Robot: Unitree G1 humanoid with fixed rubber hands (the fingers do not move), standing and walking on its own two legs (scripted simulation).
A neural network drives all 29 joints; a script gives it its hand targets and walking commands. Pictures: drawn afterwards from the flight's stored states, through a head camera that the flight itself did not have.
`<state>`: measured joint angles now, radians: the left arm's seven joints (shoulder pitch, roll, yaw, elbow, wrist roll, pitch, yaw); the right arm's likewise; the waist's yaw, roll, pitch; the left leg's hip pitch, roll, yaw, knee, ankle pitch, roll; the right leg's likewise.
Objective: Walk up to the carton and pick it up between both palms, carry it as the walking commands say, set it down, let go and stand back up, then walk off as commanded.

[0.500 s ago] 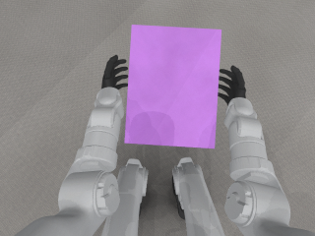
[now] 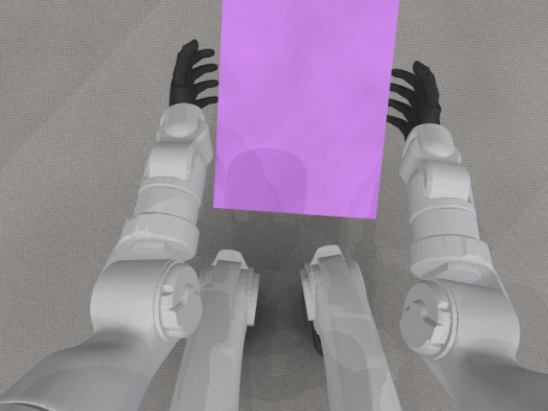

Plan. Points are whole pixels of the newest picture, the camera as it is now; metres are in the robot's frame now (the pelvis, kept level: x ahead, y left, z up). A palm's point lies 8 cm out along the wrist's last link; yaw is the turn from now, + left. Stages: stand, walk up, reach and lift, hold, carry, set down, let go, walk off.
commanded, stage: set down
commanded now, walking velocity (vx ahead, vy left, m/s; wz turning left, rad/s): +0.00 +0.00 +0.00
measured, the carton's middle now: (298, 113) +0.52 -0.04 -0.20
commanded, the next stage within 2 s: none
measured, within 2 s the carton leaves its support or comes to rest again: rests again in 1.98 s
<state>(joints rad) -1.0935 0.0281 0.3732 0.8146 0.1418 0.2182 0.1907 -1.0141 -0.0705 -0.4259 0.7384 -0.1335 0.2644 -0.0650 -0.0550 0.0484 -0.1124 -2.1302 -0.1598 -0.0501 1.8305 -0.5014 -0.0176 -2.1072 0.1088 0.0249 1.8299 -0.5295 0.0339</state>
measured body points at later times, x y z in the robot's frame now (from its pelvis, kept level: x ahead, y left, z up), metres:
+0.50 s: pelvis -0.01 -0.01 -0.06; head +0.33 -0.02 +0.24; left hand +0.54 +0.11 -0.20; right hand +0.51 -0.20 -0.20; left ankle +0.11 +0.10 -0.43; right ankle +0.10 -0.12 -0.43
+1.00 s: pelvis +0.00 -0.01 -0.09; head +0.36 -0.02 +0.18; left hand +0.55 +0.12 -0.26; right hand +0.52 -0.20 -0.26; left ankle +0.11 +0.10 -0.43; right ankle +0.10 -0.11 -0.43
